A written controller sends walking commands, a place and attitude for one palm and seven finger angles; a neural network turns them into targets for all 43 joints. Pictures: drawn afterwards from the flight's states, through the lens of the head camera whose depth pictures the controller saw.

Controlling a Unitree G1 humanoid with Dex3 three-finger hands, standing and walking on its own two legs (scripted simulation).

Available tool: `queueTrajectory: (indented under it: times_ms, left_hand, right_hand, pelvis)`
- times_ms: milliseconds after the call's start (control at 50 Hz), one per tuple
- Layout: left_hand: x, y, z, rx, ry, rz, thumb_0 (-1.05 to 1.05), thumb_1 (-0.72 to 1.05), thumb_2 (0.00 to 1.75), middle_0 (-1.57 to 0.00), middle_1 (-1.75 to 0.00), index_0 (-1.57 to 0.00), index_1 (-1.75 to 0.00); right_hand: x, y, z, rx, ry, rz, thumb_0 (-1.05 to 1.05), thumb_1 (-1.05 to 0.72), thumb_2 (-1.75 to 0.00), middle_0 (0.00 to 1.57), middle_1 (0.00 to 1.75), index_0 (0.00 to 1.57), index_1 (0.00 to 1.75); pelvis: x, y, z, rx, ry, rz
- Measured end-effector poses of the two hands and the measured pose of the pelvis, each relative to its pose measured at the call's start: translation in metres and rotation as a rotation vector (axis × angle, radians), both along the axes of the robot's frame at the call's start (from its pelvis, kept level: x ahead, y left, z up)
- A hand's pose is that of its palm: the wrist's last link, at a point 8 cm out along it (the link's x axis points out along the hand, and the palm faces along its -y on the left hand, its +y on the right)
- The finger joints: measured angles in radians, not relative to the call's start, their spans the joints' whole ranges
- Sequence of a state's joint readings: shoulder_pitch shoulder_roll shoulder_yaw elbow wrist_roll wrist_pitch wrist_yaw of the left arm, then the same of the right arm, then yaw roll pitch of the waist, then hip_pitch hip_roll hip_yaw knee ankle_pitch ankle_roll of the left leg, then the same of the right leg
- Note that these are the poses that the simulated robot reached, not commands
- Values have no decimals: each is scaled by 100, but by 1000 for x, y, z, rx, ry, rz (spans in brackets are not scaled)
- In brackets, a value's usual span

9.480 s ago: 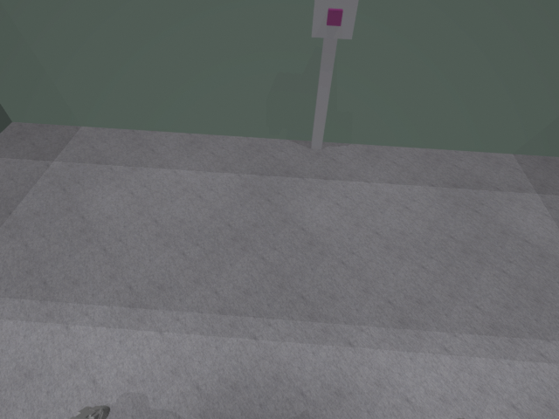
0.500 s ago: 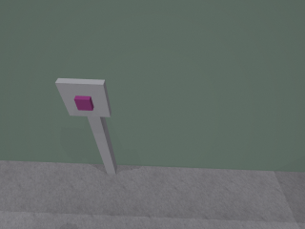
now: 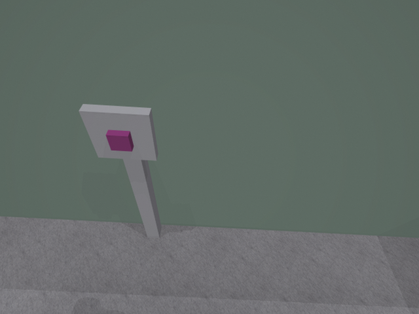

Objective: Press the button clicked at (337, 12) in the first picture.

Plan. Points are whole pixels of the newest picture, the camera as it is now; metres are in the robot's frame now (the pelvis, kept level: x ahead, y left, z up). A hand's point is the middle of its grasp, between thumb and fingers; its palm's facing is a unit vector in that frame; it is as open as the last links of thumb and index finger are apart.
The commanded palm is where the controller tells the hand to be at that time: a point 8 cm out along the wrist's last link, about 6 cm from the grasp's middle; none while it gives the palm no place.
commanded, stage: shuffle to correct the standing spot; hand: left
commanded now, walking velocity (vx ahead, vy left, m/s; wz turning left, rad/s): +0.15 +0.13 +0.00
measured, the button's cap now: (120, 140) +0.55 +0.28 -0.04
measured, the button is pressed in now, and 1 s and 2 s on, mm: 0 0 0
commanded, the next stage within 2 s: come to a stop and stand still in 0.22 s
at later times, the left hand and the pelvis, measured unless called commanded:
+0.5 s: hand out of the picture +0.09 +0.26 -0.18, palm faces +0.06 -0.98 -0.19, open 7.4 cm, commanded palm none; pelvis +0.07 +0.07 +0.00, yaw +0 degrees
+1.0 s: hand out of the picture +0.12 +0.23 -0.16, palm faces +0.04 -0.97 -0.23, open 7.2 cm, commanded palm none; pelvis +0.07 +0.05 +0.00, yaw +1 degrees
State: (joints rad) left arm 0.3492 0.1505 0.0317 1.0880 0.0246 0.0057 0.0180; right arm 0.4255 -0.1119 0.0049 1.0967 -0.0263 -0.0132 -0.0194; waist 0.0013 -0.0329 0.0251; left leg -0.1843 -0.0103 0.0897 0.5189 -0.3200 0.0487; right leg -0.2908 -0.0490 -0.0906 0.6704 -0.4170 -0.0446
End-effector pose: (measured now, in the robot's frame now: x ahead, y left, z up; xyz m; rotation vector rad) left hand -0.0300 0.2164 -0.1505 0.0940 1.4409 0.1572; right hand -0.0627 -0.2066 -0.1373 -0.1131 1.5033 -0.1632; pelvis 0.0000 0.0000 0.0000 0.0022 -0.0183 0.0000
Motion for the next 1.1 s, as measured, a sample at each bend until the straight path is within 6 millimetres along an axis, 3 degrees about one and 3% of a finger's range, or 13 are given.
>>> queueTrajectory:
  times_ms: [100, 260, 340, 460, 540, 660, 900, 1100]
  left_hand:
    - [29, 1, -1, 10, -82, 17, 1, 90, 90, -20, -30, -20, -30]
    - [33, 27, -3, -15, -60, 60, 1, 90, 90, -20, -30, -21, -30]
    - [42, 56, -18, -20, -7, 44, 1, 90, 90, -20, -30, -21, -30]
    - [95, 86, -4, 25, -69, -3, 1, 91, 90, -20, -30, -20, -30]
    - [129, 88, 7, 42, -120, -23, 1, 91, 90, -19, -30, -20, -30]
    - [156, 83, 11, 77, -153, -53, 1, 93, 90, -20, -30, -20, -30]
    - [158, 66, 17, 82, -180, -60, 0, 94, 90, -20, -30, -20, -30]
    - [118, 54, 17, 75, -121, -31, 0, 94, 90, -20, -30, -20, -30]
  right_hand:
    - [16, 13, -12, 37, 11, 7, 1, -91, -90, 20, 30, 20, 30]
    - [107, 21, 1, -26, -136, 80, 3, -94, -90, 20, 30, 20, 30]
    - [133, 24, -1, -91, -217, 82, 3, -95, -90, 20, 30, 20, 30]
    - [134, 53, 6, -69, -184, 54, 1, -93, -90, 19, 30, 20, 30]
    - [133, 73, 2, -23, -139, 45, 2, -93, -90, 20, 30, 20, 30]
    - [128, 73, -14, 23, -84, 0, 2, -94, -90, 20, 30, 21, 30]
    - [132, 50, -11, 18, -104, 0, 1, -93, -90, 20, 30, 20, 30]
    - [132, 38, -7, 21, -109, 39, 1, -92, -90, 20, 30, 20, 30]
  pelvis:
    - [13, 5, -6, -4, -4, 19]
    - [34, 38, -1, 0, -4, 36]
    - [46, 62, -14, -10, -1, 24]
    - [64, 73, -2, 13, 12, 4]
    - [72, 75, 4, 11, 10, 7]
    - [79, 68, -2, 23, 4, 3]
    - [75, 52, 2, 16, -4, 6]
    - [71, 42, 6, 7, -13, 17]
